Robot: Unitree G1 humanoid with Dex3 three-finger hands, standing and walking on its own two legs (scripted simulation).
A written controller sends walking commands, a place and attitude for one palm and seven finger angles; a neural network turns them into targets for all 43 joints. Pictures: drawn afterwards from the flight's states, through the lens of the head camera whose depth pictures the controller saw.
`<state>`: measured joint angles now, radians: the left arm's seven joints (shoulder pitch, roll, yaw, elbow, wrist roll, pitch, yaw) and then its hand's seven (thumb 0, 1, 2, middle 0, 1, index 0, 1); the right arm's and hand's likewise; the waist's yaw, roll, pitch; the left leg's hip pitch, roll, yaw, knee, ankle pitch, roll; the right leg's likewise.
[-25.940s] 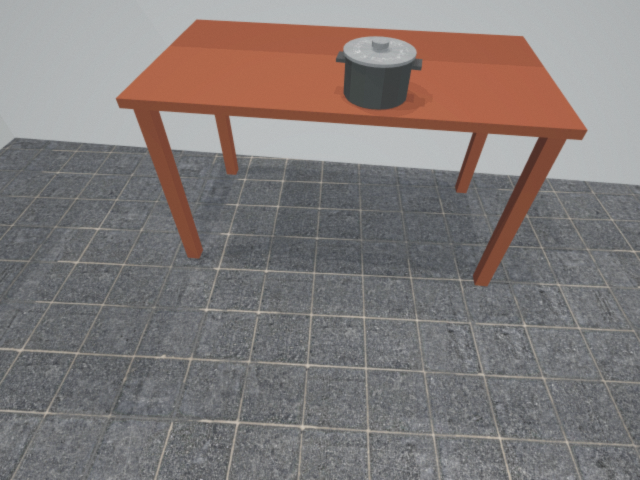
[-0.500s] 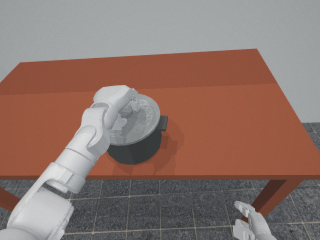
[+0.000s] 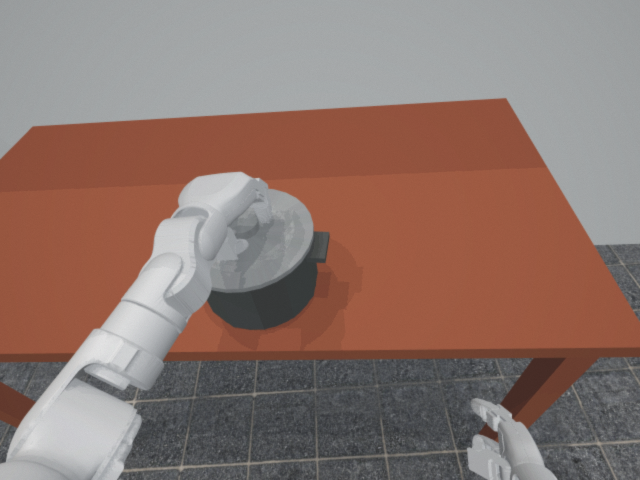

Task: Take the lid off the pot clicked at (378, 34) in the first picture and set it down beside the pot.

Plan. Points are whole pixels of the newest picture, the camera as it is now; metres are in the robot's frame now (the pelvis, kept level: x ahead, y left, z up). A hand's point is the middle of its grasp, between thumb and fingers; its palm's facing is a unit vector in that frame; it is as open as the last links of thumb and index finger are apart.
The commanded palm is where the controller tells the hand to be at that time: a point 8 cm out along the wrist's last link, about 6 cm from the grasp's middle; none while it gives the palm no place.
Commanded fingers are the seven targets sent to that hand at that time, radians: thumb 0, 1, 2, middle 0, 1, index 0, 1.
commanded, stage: close the fingers and squeeze the knob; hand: left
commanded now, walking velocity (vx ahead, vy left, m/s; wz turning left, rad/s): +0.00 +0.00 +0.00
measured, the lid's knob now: (242, 224) +0.43 +0.13 +0.10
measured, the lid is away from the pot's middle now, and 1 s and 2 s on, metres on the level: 0.01 0.02 0.01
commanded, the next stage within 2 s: lift the lid straight up in 0.26 s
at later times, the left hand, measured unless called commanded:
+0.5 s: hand (231, 231) +0.40 +0.13 +0.12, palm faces -0.23 -0.09 -0.97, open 7.4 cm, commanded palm +0.38 +0.14 +0.19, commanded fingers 0.00 0.59 1.10 -0.90 -0.92 -0.94 -0.93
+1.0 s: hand (216, 210) +0.41 +0.14 +0.15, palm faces -0.21 -0.07 -0.98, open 7.3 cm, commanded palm +0.39 +0.15 +0.24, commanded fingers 0.00 0.60 1.10 -0.90 -0.92 -0.94 -0.93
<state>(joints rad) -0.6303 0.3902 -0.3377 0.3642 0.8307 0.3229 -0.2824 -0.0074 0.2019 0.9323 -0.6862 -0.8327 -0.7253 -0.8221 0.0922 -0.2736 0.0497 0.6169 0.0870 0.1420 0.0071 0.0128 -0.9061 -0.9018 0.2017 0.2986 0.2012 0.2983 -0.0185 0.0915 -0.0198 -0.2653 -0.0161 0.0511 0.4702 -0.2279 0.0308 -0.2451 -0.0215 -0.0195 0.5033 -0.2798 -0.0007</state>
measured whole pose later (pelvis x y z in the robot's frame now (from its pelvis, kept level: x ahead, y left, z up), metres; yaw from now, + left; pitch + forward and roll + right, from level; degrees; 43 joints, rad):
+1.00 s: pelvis +0.00 +0.01 +0.00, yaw +1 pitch +1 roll +0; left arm -0.73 0.43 -0.36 0.37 0.82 0.36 -0.35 0.00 0.19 0.93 -0.71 -0.81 -0.75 -0.82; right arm 0.09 -0.27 0.05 0.64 0.08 0.10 0.00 0.01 -0.91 -0.90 0.20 0.30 0.20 0.30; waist -0.01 0.09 -0.01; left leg -0.26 -0.03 0.04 0.45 -0.22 0.04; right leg -0.23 -0.03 -0.03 0.48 -0.27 0.01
